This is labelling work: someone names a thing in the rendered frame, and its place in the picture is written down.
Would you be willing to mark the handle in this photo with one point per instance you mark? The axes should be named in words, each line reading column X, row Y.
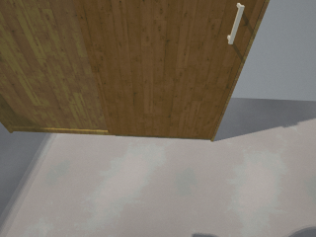
column 239, row 14

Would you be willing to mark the wardrobe door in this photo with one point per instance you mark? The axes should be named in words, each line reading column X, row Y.
column 164, row 67
column 46, row 79

